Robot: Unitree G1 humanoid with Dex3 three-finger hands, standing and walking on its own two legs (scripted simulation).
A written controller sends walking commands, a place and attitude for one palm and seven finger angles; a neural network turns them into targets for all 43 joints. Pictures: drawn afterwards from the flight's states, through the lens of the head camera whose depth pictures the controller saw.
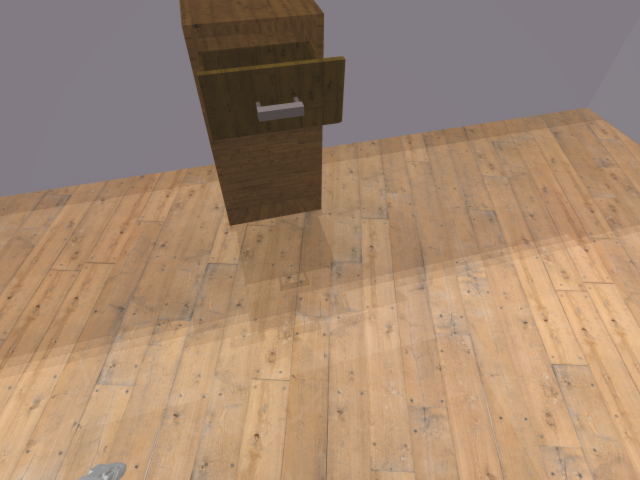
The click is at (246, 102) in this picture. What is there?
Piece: drawer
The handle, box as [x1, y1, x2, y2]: [256, 97, 303, 121]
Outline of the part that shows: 303,105 297,97 294,97 294,101 292,103 261,107 259,102 256,102 259,121 303,115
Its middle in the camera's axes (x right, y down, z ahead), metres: -0.11 -0.34 +1.00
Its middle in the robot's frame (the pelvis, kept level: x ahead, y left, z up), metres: +0.97 +0.16 -0.05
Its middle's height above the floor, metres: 0.72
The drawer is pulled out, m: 0.30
